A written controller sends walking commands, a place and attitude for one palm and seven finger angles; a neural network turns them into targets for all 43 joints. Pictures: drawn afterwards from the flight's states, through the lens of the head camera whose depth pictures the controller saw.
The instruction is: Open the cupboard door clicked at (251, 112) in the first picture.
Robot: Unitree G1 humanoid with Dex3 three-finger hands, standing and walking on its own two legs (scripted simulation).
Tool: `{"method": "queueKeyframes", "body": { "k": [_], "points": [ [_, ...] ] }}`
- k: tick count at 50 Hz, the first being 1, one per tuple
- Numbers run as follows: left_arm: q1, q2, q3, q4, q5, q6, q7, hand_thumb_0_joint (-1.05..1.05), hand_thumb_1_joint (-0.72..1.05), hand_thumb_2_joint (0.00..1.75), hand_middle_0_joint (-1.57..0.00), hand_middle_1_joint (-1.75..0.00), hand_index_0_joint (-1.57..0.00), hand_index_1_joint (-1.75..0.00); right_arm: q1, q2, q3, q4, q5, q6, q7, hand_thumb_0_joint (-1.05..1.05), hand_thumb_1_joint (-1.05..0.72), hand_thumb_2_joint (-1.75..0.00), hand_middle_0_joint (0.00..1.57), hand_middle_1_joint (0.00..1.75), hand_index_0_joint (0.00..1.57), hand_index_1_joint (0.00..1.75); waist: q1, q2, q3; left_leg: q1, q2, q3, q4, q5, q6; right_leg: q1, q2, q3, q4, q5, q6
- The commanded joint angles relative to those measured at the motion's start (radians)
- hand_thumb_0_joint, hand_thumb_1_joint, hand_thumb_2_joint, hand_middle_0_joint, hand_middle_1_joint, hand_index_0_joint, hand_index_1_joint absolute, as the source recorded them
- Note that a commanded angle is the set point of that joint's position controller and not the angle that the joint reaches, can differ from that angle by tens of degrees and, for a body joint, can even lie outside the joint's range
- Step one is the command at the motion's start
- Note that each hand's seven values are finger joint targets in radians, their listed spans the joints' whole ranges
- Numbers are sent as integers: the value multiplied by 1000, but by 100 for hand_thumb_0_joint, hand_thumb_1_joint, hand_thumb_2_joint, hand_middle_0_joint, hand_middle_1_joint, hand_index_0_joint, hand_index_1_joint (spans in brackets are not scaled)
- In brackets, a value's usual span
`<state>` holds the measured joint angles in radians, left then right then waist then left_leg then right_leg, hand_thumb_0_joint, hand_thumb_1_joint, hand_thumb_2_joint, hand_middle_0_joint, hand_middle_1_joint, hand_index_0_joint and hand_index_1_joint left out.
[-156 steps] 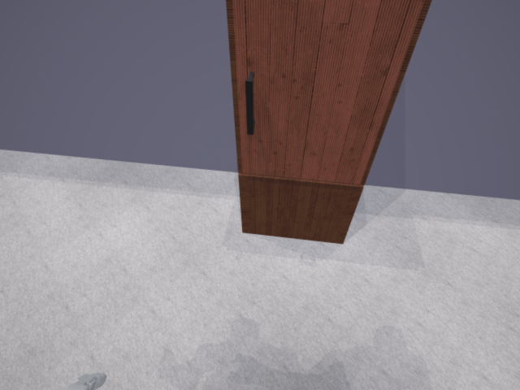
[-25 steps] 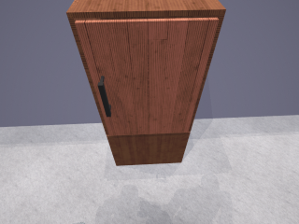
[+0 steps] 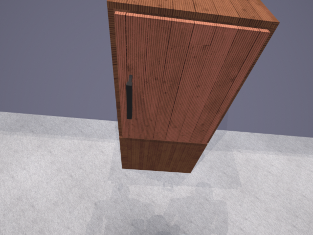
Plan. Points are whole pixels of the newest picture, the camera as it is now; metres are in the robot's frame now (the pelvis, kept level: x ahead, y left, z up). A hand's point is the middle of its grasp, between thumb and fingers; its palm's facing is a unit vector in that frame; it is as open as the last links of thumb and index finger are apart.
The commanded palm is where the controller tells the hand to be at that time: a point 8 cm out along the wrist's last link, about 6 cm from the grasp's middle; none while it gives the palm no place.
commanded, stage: come to a stop and stand still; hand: left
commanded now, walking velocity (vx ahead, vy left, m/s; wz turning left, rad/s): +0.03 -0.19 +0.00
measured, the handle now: (130, 98) +0.56 +0.13 -0.03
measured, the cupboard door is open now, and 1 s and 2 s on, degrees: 0 0 0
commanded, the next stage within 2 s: look again from close up in 1.10 s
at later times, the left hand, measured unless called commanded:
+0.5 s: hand out of the picture -0.02 +0.14 -0.17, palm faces +0.01 -0.98 -0.18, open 7.3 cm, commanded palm none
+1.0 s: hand out of the picture -0.06 +0.06 -0.17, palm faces +0.08 -0.99 -0.10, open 7.4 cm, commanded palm none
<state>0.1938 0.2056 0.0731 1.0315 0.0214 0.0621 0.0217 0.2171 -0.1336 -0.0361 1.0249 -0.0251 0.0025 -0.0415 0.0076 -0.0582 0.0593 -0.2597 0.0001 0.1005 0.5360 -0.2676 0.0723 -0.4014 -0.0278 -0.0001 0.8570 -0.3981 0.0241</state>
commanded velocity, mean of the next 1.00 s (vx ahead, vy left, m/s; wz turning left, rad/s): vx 0.00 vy -0.02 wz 0.00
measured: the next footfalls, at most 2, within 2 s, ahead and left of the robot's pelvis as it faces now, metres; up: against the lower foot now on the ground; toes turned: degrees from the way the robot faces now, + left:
right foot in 0.46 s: +0.00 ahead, -0.15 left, +0.00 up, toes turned -2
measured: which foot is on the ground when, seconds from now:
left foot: down 0.00-1.00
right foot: up 0.00-0.44, down 0.46-1.00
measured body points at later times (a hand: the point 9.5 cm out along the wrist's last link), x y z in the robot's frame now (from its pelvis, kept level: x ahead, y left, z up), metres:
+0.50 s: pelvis -0.03 -0.02 +0.00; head -0.02 -0.02 +0.45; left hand -0.02 +0.19 -0.16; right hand -0.06 -0.24 -0.16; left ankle +0.02 +0.07 -0.74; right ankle -0.06 -0.15 -0.74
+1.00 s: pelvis -0.02 -0.06 +0.01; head -0.01 -0.06 +0.46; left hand -0.06 +0.12 -0.16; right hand -0.05 -0.26 -0.16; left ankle +0.02 +0.07 -0.74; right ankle -0.06 -0.15 -0.74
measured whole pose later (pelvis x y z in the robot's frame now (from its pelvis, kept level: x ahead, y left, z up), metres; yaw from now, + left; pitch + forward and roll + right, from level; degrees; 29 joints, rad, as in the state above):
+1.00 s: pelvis -0.02 -0.06 +0.01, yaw +0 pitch -1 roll +0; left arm 0.35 0.06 0.00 1.15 0.00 -0.01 0.03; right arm 0.31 -0.09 -0.01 1.18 -0.01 0.00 -0.04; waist 0.00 -0.01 0.03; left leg -0.23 0.06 0.07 0.42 -0.17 -0.02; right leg -0.11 0.02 -0.07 0.42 -0.29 -0.04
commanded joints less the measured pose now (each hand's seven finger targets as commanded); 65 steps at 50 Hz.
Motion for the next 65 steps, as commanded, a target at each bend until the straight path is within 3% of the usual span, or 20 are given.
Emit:
{"method": "queueKeyframes", "body": {
  "k": [1,4,6,15,19,21,22,23,24,25,26,30,40,46,59,60,61,62,63,65],
  "points": [
    [101,37,-3,6,3,-20,-9,0,90,90,-20,-30,-20,-30,29,-152,-16,-19,5,-29,-23,0,-90,-90,20,30,20,30,-5,145,-70,134,274,-251,-313,223,48,-54,-14,57,77,42,20],
    [90,43,-5,12,5,-15,-11,0,90,90,-20,-30,-20,-30,89,-155,-21,18,8,-27,-32,0,-90,-90,20,30,20,30,-32,147,-55,214,294,-249,-295,362,54,-69,-19,52,38,29,30],
    [95,41,-5,15,5,-6,-10,0,90,90,-20,-30,-20,-30,107,-171,-27,30,7,-22,-33,0,-90,-90,20,30,20,30,-41,152,-58,227,307,-255,-300,356,59,-55,-17,45,30,5,32],
    [109,-2,-28,38,3,-10,-8,0,90,90,-20,-30,-20,-30,93,-172,-34,65,4,-10,-13,0,-90,-90,20,30,20,30,-44,191,-39,120,266,-276,-363,-11,62,73,-19,-8,-165,-37,6],
    [165,-14,-36,70,-2,-25,1,0,90,90,-20,-30,-20,-30,82,-160,-35,85,7,-9,-2,0,-90,-90,20,30,20,30,-14,192,-33,59,233,-254,-347,-58,40,181,-12,-39,-356,56,-10],
    [212,-2,-37,92,-1,-39,8,0,90,90,-20,-30,-20,-30,95,-124,-31,95,14,-8,3,0,-90,-90,20,30,20,30,4,125,-34,-19,175,-195,-294,-88,-14,307,-31,-28,-538,179,-18],
    [207,17,-40,94,0,-49,13,0,90,90,-20,-30,-20,-30,107,-90,-22,95,19,-8,6,0,-90,-90,20,30,20,30,-5,58,-8,-55,127,-152,-250,-95,-49,298,-92,45,-568,138,-42],
    [181,31,-44,85,-2,-56,16,0,90,90,-20,-30,-20,-30,120,-61,-12,97,20,-8,11,0,-90,-90,20,30,20,30,-19,28,0,-25,88,-117,-212,-60,-66,232,-146,96,-598,66,-68],
    [152,40,-48,82,-5,-62,16,0,90,90,-20,-30,-20,-30,121,-45,-3,103,17,-6,15,0,-90,-90,20,30,20,30,-30,-1,20,27,67,-101,-191,-9,-70,147,-154,110,-616,24,-75],
    [144,36,-50,84,-9,-71,15,0,90,90,-20,-30,-20,-30,128,-41,2,109,12,-3,13,0,-90,-90,20,30,20,30,-32,-101,33,62,69,-88,-163,50,-68,104,-137,112,-634,14,-73],
    [141,21,-56,86,-11,-73,15,0,90,90,-20,-30,-20,-30,136,-49,4,114,11,-3,13,0,-90,-90,20,30,20,30,-35,-116,47,89,75,-89,-153,77,-65,73,-132,108,-642,9,-70],
    [163,2,-60,84,-14,-72,19,0,90,90,-20,-30,-20,-30,171,-45,11,141,12,-5,11,0,-90,-90,20,30,20,30,-31,4,74,76,93,-95,-177,91,-64,84,-95,76,-604,45,-60],
    [217,-30,-58,88,-15,-77,23,0,90,90,-20,-30,-20,-30,180,-23,14,144,12,-4,3,0,-90,-90,20,30,20,30,-20,30,69,67,96,-89,-154,106,-69,100,-85,73,-601,66,-64],
    [238,-44,-57,98,-14,-82,23,0,90,90,-20,-30,-20,-30,170,-23,16,140,13,-13,-3,0,-90,-90,20,30,20,30,-15,61,31,87,107,-96,-152,171,-66,151,-79,59,-579,190,-62],
    [247,-34,-58,103,-11,-83,25,0,90,90,-20,-30,-20,-30,127,-53,17,125,15,-15,-6,0,-90,-90,20,30,20,30,-9,34,33,117,118,-98,-154,226,-63,186,-79,42,-561,315,-53],
    [318,20,-59,114,9,-117,59,0,90,90,-20,-30,-20,-30,-8,-90,20,36,22,-31,13,0,-90,-90,20,30,20,30,46,-12,72,-22,93,-58,103,117,-91,167,-155,162,-572,799,14],
    [249,54,-57,59,7,-125,51,0,90,90,-20,-30,-20,-30,66,-42,19,2,17,-14,22,0,-90,-90,20,30,20,30,-37,-19,25,-49,64,-91,121,-69,-70,184,-185,130,-552,644,-34],
    [201,41,-61,35,7,-125,44,0,90,90,-20,-30,-20,-30,97,-47,17,9,15,-11,26,0,-90,-90,20,30,20,30,-48,-5,1,-30,67,-77,119,-71,-69,154,-161,110,-551,439,-92],
    [171,43,-59,14,2,-127,42,0,90,90,-20,-30,-20,-30,130,-48,19,9,13,-13,29,0,-90,-90,20,30,20,30,-65,7,-26,-4,60,-72,74,-15,-72,154,-140,99,-531,343,-118],
    [172,31,-54,2,-3,-128,39,0,90,90,-20,-30,-20,-30,154,-59,25,4,8,-30,28,0,-90,-90,20,30,20,30,-51,83,-47,46,78,-99,-16,129,-57,161,-95,60,-446,369,-108]
  ]
}}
